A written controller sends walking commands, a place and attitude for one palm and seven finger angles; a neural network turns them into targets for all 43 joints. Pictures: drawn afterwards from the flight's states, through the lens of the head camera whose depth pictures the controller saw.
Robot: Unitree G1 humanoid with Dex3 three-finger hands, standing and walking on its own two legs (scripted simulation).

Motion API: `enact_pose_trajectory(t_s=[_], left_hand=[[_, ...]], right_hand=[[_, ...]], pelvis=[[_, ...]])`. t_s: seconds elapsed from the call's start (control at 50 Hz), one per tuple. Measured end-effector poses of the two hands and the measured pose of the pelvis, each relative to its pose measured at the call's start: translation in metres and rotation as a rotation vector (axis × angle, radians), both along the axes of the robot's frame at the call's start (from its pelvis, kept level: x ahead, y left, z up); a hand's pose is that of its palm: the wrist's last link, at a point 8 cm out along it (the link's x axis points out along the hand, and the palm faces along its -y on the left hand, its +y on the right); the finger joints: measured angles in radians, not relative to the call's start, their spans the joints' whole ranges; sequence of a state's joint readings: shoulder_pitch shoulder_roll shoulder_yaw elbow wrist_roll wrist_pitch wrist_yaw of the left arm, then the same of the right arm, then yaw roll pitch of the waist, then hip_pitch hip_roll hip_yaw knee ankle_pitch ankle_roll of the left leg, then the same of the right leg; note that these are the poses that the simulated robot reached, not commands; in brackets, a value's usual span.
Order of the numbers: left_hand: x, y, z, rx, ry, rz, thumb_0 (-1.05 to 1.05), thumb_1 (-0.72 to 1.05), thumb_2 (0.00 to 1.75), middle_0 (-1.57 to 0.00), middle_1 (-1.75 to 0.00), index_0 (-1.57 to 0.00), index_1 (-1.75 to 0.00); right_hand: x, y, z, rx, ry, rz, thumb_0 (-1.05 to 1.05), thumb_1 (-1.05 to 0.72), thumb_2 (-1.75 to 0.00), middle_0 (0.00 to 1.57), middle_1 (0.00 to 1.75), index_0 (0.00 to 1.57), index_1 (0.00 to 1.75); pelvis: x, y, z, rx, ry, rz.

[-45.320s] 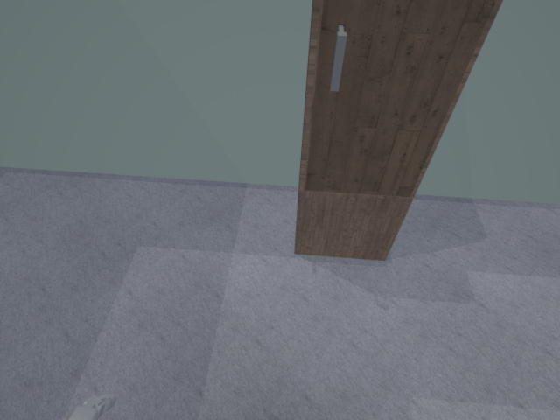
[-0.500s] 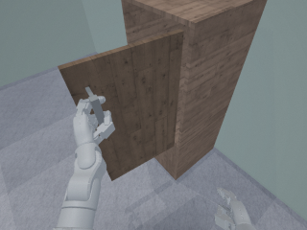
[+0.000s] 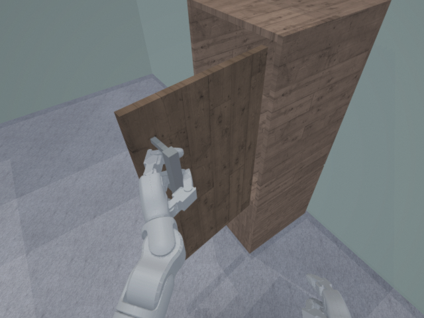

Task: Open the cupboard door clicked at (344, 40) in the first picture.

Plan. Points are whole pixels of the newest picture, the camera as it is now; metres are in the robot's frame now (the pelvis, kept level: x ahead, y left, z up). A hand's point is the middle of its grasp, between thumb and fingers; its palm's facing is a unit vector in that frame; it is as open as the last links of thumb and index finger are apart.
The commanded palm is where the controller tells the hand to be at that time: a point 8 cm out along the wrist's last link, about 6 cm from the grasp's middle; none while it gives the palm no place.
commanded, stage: open thumb and fingers to let go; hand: left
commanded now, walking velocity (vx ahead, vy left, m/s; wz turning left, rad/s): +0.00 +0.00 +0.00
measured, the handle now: (168, 169) +0.35 +0.11 +0.12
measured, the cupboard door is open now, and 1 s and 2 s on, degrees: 98 99 99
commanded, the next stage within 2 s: slide the hand sideways off the handle in 0.72 s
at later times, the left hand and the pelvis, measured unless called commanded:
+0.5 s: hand (188, 184) +0.31 +0.07 +0.13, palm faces +0.33 -0.94 -0.04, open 13.6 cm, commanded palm +0.27 +0.10 +0.12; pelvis -0.04 +0.02 +0.00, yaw +0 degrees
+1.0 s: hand (185, 196) +0.29 +0.07 +0.12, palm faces -0.06 -0.99 -0.14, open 16.0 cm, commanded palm +0.26 +0.11 +0.12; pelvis -0.04 +0.01 +0.00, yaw +0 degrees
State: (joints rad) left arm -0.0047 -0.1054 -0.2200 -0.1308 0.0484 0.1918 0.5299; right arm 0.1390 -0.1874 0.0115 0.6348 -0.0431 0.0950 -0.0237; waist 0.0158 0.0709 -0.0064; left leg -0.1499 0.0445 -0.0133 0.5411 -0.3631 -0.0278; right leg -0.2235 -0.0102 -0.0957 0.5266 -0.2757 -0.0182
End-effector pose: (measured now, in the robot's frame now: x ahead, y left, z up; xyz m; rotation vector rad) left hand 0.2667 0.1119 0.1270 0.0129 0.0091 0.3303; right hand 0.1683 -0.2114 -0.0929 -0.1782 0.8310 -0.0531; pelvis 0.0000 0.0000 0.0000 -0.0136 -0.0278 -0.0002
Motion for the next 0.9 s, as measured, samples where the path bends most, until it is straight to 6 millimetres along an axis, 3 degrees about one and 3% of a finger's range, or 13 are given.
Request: enact_pose_trajectory(t_s=[0.16, 0.38, 0.48, 0.66, 0.84, 0.9], left_hand=[[0.005, 0.008, 0.005, -0.005, -0.003, 0.025, 0.01, 0.44, 0.71, -0.35, -1.29, -0.34, -1.3], [0.005, 0.003, 0.006, 0.005, 0.002, -0.003, 0.0, -0.18, 0.44, -0.32, -1.23, -0.32, -1.24], [0.006, 0.001, 0.004, 0.014, 0.013, 0.006, 0.0, -0.37, 0.36, -0.3, -1.15, -0.29, -1.15], [0.012, -0.007, 0.003, 0.017, 0.013, 0.017, -0.01, -0.48, 0.31, -0.24, -0.81, -0.23, -0.81], [0.01, -0.005, 0.003, 0.01, 0.012, 0.01, -0.01, -0.5, 0.3, -0.36, -0.58, -0.33, -0.63], [0.008, 0.0, 0.0, 0.055, -0.019, -0.104, -0.01, -0.5, 0.3, -0.35, -0.53, -0.29, -0.57]], right_hand=[[-0.003, 0.019, 0.004, 0.014, -0.021, 0.026, 0.01, -0.9, -0.9, 0.2, 0.3, 0.2, 0.3], [-0.025, 0.032, 0.003, 0.017, -0.01, 0.03, 0.01, -0.9, -0.9, 0.2, 0.3, 0.2, 0.3], [-0.038, 0.033, -0.002, 0.016, 0.017, 0.02, 0.01, -0.9, -0.9, 0.2, 0.3, 0.2, 0.3], [-0.055, 0.029, -0.01, 0.013, 0.058, 0.002, 0.01, -0.9, -0.9, 0.2, 0.3, 0.2, 0.3], [-0.055, 0.022, -0.008, 0.002, 0.05, -0.001, 0.01, -0.9, -0.9, 0.2, 0.3, 0.2, 0.3], [-0.054, 0.02, -0.004, -0.009, 0.034, 0.002, 0.01, -0.9, -0.9, 0.2, 0.3, 0.2, 0.3]], pelvis=[[-0.013, 0.005, 0.002, 0.004, -0.01, 0.003], [-0.031, 0.016, 0.001, 0.007, -0.023, 0.002], [-0.036, 0.019, 0.001, 0.01, -0.02, -0.003], [-0.042, 0.019, 0.0, 0.015, -0.007, -0.01], [-0.042, 0.016, 0.001, 0.012, -0.008, -0.008], [-0.042, 0.014, 0.001, 0.018, -0.013, -0.006]])
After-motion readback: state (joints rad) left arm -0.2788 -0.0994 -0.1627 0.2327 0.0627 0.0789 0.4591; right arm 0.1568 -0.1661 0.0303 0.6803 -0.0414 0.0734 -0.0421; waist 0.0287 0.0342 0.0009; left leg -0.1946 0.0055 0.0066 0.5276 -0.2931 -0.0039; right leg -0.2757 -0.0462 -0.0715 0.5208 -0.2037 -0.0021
